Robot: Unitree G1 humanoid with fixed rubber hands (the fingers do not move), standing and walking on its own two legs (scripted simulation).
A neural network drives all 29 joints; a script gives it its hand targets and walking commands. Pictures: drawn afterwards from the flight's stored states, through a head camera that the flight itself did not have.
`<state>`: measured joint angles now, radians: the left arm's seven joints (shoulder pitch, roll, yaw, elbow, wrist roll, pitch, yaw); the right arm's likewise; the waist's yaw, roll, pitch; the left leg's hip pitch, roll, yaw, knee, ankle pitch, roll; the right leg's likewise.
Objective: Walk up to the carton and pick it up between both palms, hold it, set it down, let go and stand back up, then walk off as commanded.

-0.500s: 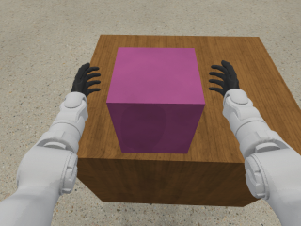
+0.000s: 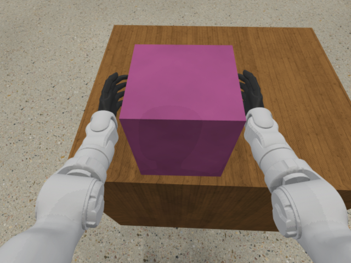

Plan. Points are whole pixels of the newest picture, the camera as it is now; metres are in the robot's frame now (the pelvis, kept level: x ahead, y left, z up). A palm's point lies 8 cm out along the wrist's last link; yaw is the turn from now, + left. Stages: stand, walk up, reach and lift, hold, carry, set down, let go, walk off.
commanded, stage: reach and lift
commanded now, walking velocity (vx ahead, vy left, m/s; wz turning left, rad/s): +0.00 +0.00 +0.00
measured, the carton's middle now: (181, 116) +0.46 +0.02 +0.04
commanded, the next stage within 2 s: none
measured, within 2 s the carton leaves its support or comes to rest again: leaves its support in 1.68 s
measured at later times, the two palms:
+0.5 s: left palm (113, 123) +0.42 +0.17 +0.07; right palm (253, 125) +0.42 -0.13 +0.08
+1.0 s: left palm (113, 123) +0.42 +0.17 +0.07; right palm (253, 126) +0.41 -0.13 +0.08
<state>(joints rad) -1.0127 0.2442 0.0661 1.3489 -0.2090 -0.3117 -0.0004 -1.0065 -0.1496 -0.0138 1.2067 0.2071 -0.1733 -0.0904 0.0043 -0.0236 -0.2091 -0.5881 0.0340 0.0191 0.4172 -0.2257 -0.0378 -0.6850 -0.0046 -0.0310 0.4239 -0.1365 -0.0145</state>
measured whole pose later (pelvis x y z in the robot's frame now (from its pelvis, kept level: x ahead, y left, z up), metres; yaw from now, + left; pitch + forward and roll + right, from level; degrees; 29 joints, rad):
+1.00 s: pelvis -0.01 +0.01 +0.01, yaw +0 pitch +11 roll +0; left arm -0.94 0.11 0.45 1.35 0.17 -0.26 0.02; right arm -0.85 0.07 -0.61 1.05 -0.41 -0.16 -0.06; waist 0.00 -0.02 -0.10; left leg -0.37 0.03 0.02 0.42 -0.24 -0.03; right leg -0.46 -0.01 -0.03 0.42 -0.16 -0.01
